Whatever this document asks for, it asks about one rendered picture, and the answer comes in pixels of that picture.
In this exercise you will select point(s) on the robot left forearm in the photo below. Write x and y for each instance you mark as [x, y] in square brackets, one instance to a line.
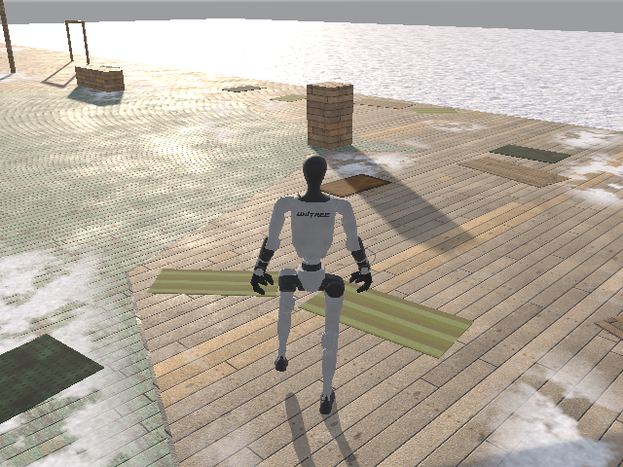
[263, 259]

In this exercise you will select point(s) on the robot right forearm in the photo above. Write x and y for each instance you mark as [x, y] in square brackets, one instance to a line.
[361, 259]

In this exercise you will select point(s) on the left robot hand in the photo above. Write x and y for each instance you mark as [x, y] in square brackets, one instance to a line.
[255, 279]

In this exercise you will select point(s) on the robot right thigh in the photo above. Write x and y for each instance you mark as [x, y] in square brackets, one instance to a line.
[334, 296]

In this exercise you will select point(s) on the right robot upper arm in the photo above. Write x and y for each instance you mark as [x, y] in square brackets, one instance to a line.
[344, 208]

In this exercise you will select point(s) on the right robot hand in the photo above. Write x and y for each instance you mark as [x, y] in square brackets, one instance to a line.
[358, 277]

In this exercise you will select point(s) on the right robot foot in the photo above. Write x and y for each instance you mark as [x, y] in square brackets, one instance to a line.
[325, 405]

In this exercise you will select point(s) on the left robot upper arm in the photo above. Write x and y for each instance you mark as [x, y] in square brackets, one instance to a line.
[282, 206]

